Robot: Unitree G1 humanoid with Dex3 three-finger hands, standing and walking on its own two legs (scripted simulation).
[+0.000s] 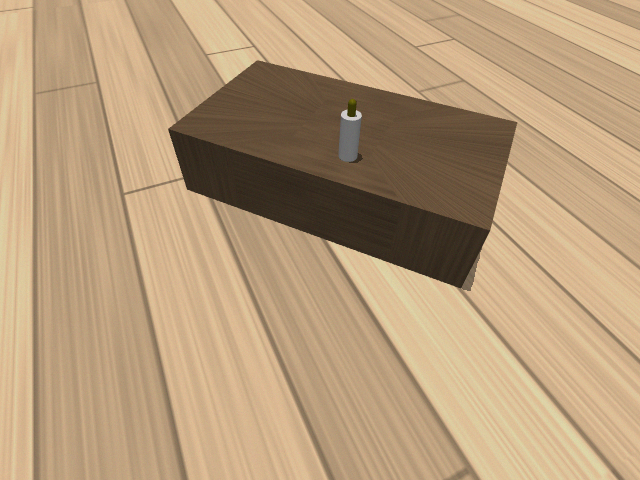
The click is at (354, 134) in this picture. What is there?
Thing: necked bottle
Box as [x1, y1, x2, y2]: [338, 99, 361, 161]
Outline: 354,99 349,100 348,109 344,110 341,113 338,156 345,161 351,161 355,159 357,155 361,114 355,109 356,102
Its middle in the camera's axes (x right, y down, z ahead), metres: +0.11 -0.41 +1.43
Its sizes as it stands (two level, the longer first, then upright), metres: 0.074 0.074 0.235
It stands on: a support 0.33 m high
